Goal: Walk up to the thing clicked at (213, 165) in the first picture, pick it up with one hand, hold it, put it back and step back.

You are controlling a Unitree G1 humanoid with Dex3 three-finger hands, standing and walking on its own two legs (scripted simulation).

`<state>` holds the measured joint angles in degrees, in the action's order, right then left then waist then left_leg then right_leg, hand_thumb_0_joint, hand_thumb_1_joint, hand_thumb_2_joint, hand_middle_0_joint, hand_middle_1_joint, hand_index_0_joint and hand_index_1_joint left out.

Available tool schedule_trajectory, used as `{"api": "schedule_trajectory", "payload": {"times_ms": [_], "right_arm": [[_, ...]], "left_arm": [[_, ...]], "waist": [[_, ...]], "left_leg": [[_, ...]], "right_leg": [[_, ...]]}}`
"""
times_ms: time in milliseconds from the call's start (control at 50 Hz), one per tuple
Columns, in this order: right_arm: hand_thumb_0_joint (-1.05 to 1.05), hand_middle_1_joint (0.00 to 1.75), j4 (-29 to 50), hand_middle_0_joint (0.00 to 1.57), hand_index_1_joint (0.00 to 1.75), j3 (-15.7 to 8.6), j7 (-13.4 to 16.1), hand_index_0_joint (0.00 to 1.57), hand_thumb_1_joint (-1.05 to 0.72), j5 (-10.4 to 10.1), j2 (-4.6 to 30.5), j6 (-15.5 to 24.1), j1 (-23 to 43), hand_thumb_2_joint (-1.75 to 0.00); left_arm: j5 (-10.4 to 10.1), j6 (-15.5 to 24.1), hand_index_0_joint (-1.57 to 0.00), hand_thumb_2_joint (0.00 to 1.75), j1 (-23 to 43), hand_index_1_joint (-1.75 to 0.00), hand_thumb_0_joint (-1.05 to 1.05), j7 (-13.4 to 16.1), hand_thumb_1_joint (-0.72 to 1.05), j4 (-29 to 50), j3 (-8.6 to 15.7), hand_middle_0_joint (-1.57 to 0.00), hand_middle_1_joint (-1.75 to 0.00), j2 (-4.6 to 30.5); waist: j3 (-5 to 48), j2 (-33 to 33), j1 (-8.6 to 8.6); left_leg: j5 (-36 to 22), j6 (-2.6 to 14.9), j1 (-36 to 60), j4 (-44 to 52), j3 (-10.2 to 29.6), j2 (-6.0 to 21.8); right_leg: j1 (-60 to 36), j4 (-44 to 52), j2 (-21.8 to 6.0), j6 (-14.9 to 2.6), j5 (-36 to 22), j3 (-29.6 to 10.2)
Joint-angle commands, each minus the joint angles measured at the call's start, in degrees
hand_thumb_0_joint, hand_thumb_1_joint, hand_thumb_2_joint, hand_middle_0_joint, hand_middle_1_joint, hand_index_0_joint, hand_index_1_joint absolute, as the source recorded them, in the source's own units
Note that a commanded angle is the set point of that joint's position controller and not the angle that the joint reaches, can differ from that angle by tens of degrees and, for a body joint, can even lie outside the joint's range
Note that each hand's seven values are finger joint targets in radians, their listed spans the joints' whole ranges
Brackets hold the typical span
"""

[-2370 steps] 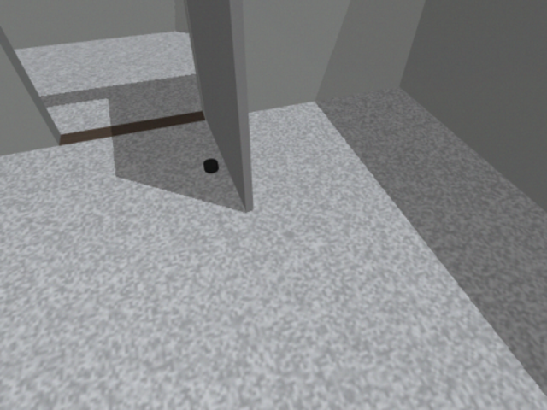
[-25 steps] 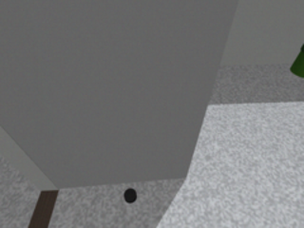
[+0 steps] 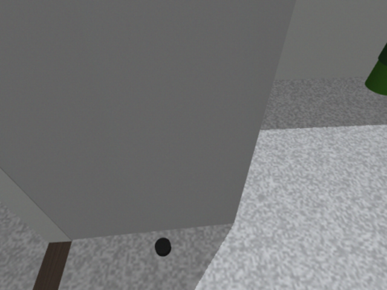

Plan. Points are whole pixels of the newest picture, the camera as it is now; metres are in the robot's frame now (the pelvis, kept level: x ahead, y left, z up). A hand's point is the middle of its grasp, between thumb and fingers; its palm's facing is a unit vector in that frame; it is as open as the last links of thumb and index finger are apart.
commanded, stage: stand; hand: left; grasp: from above
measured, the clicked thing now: (163, 247) +0.49 +0.17 -0.76
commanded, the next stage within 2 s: step back in 1.28 s
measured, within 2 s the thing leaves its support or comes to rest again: neither
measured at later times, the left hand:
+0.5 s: hand out of the picture +0.09 +0.23 -0.16, palm faces +0.01 -0.94 -0.33, open 7.4 cm
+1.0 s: hand out of the picture +0.10 +0.23 -0.16, palm faces +0.00 -0.94 -0.34, open 7.4 cm
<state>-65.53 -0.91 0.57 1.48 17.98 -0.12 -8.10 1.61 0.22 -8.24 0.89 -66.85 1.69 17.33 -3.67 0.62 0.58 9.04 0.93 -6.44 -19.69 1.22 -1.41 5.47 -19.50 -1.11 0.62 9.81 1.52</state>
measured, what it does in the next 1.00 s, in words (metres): stands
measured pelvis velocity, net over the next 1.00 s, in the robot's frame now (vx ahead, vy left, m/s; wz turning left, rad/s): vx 0.02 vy -0.01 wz -0.01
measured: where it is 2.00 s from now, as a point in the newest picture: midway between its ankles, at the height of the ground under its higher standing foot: outside the picture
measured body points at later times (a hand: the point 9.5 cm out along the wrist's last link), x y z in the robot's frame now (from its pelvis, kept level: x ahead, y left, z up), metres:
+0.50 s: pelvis +0.02 -0.01 +0.00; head +0.02 -0.01 +0.45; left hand +0.09 +0.28 -0.13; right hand +0.09 -0.30 -0.14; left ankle +0.02 +0.11 -0.75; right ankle +0.01 -0.12 -0.75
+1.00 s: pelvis +0.02 -0.01 +0.00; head +0.03 -0.02 +0.45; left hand +0.10 +0.28 -0.13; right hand +0.09 -0.31 -0.14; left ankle +0.02 +0.11 -0.75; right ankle +0.01 -0.12 -0.75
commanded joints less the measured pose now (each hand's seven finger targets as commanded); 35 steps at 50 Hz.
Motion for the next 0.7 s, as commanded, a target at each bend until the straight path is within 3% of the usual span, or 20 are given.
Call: {"api": "schedule_trajectory", "payload": {"times_ms": [0, 360, 460, 500, 680], "right_arm": [[0.0, 0.3, 3.4, 0.2, 0.3, -1.9, 0.9, 0.2, -0.9, -0.3, 11.0, 1.6, 2.8, -0.9], [0.0, 0.3, 2.9, 0.2, 0.3, -1.6, 1.0, 0.2, -0.9, -0.4, 11.6, 2.0, 3.3, -0.9], [0.0, 0.3, 2.9, 0.2, 0.3, -1.4, 0.9, 0.2, -0.9, -0.4, 11.7, 1.9, 4.0, -0.9], [0.0, 0.3, 3.1, 0.2, 0.3, -1.5, 0.9, 0.2, -0.9, -0.4, 12.1, 2.1, 4.0, -0.9], [0.0, 0.3, 3.1, 0.2, 0.3, -1.4, 0.8, 0.2, -0.9, -0.5, 11.9, 1.9, 4.5, -0.9]], "left_arm": [[-0.3, 1.1, -0.2, 0.9, 1.8, -0.3, 0.0, 0.7, 0.9, 3.1, 1.9, -0.2, -0.3, 11.3], [-0.7, 1.3, -0.2, 0.9, 3.9, -0.3, 0.0, 0.6, 0.9, 3.7, 2.0, -0.2, -0.3, 12.0], [-0.8, 1.2, -0.2, 0.9, 3.9, -0.3, 0.0, 0.5, 0.9, 3.6, 2.1, -0.2, -0.3, 12.1], [-0.7, 1.4, -0.2, 0.9, 4.6, -0.3, 0.0, 0.5, 0.9, 4.1, 2.2, -0.2, -0.3, 12.4], [-0.9, 1.3, -0.2, 0.9, 4.5, -0.3, 0.0, 0.3, 0.9, 3.7, 2.1, -0.2, -0.3, 12.6]], "waist": [[1.8, -0.3, -0.15], [4.6, -0.9, -0.42], [3.2, -0.1, -0.17], [5.2, -0.5, -0.34], [2.7, -0.7, -0.1]], "left_leg": [[1.4, 0.9, -1.2, 4.9, 7.0, 7.0], [-9.0, 0.65, 1.7, 3.6, 5.7, 7.9], [-6.1, 0.49, 0.4, 4.7, 5.8, 7.8], [-10.3, 0.57, 1.8, 3.8, 5.6, 8.3], [-5.2, 0.35, 0.5, 4.9, 5.8, 8.0]], "right_leg": [[1.1, 4.4, -5.8, -1.38, 0.3, -6.1], [-1.2, 4.2, -6.3, -1.46, -7.3, -6.1], [-0.8, 4.6, -6.1, -1.21, -5.5, -5.9], [-2.0, 4.0, -6.4, -1.33, -9.3, -6.1], [-0.5, 5.0, -6.1, -1.49, -3.9, -6.1]]}}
